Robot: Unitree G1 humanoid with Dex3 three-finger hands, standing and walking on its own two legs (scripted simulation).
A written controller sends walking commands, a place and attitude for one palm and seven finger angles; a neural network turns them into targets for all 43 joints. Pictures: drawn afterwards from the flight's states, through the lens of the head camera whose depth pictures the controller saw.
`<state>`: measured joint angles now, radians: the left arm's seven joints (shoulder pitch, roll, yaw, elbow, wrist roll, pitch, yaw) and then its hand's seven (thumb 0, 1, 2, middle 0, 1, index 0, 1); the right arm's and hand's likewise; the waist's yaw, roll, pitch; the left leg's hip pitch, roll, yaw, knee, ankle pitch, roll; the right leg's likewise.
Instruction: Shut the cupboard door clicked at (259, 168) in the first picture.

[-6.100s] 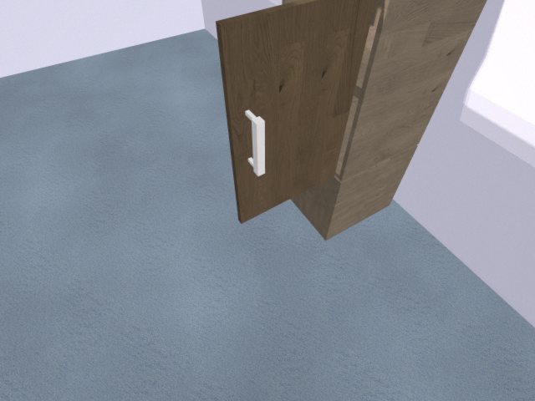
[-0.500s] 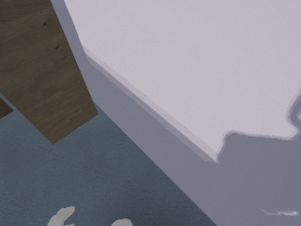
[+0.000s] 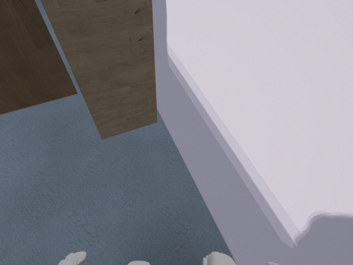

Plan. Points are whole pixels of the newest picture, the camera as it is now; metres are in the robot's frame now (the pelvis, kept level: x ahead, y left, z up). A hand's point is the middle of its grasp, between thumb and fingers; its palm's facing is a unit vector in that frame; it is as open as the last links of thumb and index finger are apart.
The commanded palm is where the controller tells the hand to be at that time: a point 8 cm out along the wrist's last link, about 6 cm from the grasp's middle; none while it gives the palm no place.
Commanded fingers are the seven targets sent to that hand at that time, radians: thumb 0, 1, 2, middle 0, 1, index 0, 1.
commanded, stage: turn to face it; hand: left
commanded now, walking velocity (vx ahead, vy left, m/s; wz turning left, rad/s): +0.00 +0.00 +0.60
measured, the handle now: out of the picture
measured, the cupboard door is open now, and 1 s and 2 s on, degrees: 92 92 92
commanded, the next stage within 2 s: take the last steps up to it in 0.68 s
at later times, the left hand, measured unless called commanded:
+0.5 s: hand out of the picture +0.00 +0.17 -0.19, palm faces +0.33 -0.92 -0.22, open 7.4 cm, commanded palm none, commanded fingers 0.00 0.90 0.90 -0.20 -0.30 -0.20 -0.30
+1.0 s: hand out of the picture -0.03 +0.11 -0.16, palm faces +0.52 -0.83 -0.20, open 7.4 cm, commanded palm none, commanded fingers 0.00 0.90 0.90 -0.20 -0.30 -0.20 -0.30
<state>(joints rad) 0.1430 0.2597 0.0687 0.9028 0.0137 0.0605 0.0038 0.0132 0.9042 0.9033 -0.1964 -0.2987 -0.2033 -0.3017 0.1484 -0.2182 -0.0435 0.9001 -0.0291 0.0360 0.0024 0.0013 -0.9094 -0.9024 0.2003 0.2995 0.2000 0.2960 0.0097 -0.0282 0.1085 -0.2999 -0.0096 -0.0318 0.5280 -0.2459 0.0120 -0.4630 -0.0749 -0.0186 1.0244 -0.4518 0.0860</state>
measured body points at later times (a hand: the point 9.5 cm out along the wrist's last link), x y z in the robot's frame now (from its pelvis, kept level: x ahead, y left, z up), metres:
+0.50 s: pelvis +0.01 -0.04 -0.02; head +0.05 +0.00 +0.43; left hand -0.02 +0.22 -0.17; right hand +0.20 -0.25 -0.14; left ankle -0.01 +0.08 -0.74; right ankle +0.01 -0.17 -0.71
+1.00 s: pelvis +0.04 -0.06 +0.01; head +0.08 -0.05 +0.46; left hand -0.06 +0.15 -0.14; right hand +0.23 -0.24 -0.14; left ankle -0.03 +0.05 -0.68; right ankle +0.07 -0.18 -0.74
